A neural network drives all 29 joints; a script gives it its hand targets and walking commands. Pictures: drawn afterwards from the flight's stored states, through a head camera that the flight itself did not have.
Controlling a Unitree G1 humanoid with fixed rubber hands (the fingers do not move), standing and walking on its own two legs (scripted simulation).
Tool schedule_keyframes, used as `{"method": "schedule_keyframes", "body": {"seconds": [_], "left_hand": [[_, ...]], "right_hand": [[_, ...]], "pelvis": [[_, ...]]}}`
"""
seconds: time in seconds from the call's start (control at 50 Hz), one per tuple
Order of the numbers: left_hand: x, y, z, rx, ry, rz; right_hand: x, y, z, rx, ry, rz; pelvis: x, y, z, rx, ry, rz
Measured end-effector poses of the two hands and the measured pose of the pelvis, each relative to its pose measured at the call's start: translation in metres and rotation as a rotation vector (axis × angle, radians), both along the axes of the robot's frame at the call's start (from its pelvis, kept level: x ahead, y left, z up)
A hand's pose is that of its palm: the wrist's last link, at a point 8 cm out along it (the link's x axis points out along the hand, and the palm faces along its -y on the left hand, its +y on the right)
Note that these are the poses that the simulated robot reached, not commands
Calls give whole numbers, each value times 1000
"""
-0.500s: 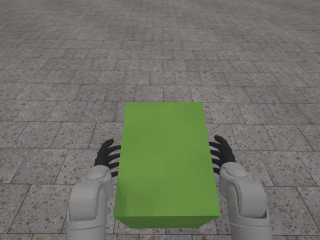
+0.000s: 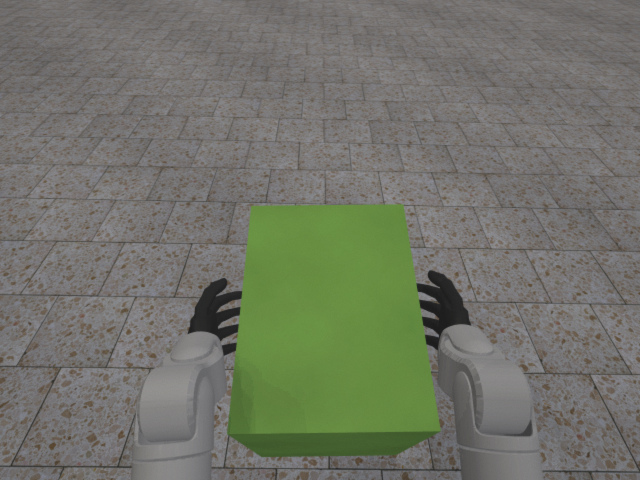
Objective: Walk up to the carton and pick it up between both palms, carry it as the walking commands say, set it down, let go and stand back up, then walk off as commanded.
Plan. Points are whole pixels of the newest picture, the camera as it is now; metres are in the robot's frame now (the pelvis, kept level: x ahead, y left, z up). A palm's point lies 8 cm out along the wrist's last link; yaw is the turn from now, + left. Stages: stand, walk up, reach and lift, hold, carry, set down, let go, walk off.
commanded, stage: carry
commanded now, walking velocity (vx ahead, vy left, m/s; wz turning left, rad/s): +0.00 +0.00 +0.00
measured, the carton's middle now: (328, 338) +0.31 +0.00 +0.02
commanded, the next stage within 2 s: none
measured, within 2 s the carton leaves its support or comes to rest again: neither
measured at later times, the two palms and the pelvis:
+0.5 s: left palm (202, 349) +0.26 +0.14 +0.08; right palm (450, 338) +0.26 -0.14 +0.09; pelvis +0.00 +0.00 +0.00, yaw +0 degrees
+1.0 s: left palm (224, 336) +0.26 +0.11 +0.11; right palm (489, 345) +0.24 -0.17 +0.12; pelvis -0.01 -0.01 +0.00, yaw -5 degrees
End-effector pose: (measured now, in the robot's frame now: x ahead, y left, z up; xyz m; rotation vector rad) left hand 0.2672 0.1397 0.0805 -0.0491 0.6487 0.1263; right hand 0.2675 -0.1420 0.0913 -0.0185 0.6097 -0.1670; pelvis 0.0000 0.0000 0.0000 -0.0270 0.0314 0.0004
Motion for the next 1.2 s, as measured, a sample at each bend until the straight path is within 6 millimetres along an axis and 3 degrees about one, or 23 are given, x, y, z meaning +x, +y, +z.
{"method": "schedule_keyframes", "body": {"seconds": [0.86,0.98,1.2], "left_hand": [[-7,2,0,-5,-13,0],[-7,-20,25,0,-52,-66],[-21,-94,11,-37,44,-175]], "right_hand": [[-6,2,3,-8,-11,1],[-26,-20,25,-1,-50,-67],[-68,-88,24,-39,46,-177]], "pelvis": [[-5,2,-1,-1,-7,-5],[-10,-4,2,-14,-3,-75],[-28,-51,3,0,5,-178]]}}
